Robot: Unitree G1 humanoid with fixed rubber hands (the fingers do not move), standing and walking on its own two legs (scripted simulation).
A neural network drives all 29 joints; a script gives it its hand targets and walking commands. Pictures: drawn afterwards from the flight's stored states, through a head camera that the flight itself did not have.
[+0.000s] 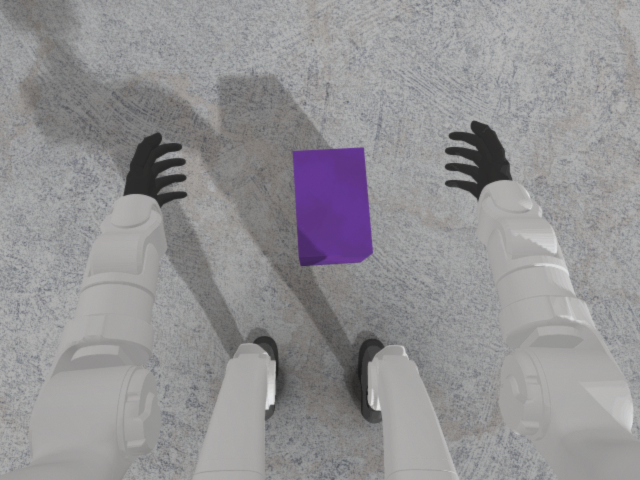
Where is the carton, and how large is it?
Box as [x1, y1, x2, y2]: [293, 147, 372, 265]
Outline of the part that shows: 363,147 293,151 298,252 301,265 360,262 372,252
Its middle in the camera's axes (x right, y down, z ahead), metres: +0.02 -0.08 +0.96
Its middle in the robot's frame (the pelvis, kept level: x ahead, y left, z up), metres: +0.53 -0.02 -0.58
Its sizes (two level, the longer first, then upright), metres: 0.244 0.163 0.207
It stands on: the floor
